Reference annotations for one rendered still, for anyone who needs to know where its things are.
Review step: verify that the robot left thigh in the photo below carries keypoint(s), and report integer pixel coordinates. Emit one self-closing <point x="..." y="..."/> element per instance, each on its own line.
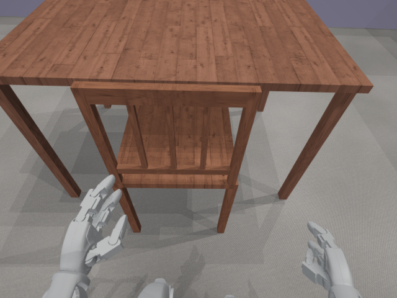
<point x="157" y="290"/>

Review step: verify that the table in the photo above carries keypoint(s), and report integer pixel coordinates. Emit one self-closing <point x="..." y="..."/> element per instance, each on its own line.
<point x="279" y="45"/>

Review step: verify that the right robot hand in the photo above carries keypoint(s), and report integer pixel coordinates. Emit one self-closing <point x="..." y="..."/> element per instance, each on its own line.
<point x="332" y="267"/>

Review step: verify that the chair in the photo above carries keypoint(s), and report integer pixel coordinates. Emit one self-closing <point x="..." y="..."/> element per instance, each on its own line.
<point x="176" y="136"/>

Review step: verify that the right robot forearm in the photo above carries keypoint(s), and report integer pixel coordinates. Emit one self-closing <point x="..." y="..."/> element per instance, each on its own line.
<point x="343" y="291"/>

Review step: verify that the left robot hand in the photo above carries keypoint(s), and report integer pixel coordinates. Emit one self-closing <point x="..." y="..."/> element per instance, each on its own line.
<point x="85" y="230"/>

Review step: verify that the left robot forearm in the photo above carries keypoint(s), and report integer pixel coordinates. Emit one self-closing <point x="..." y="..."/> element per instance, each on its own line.
<point x="68" y="284"/>

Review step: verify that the left robot shin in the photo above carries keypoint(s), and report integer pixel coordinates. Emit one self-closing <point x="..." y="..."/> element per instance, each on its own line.
<point x="160" y="280"/>

